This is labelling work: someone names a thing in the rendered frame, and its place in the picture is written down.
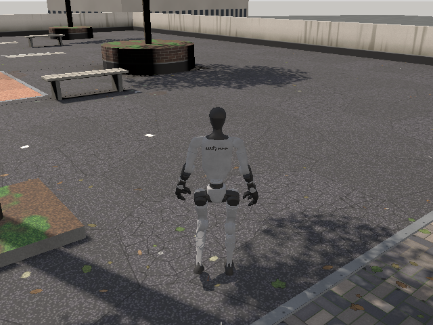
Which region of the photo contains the left robot hand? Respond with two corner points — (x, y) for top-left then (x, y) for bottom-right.
(175, 187), (191, 200)

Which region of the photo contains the robot right forearm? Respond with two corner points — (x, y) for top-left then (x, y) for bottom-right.
(243, 165), (256, 193)

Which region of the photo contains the robot right shin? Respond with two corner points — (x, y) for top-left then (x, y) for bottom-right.
(225, 223), (235, 267)

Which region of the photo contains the left robot thigh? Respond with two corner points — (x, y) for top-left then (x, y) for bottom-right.
(194, 188), (208, 231)

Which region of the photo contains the right robot upper arm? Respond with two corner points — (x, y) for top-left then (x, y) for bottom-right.
(231, 137), (250, 175)

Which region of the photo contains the right robot hand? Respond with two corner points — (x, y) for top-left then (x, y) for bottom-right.
(243, 190), (258, 206)

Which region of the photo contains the left robot upper arm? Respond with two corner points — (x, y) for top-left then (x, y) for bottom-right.
(184, 136), (203, 173)

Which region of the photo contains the robot left forearm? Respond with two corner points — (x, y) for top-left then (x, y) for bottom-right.
(177, 163), (191, 190)

